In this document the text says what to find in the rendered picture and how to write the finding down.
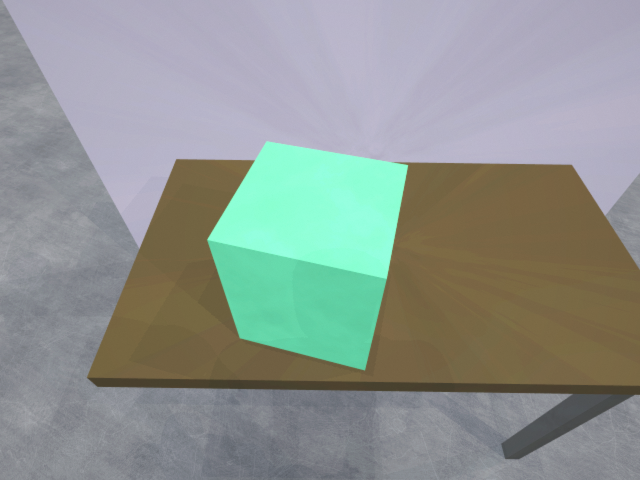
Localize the table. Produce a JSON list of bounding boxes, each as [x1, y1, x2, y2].
[[87, 159, 640, 459]]

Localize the carton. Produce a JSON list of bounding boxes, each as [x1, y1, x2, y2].
[[207, 141, 408, 370]]

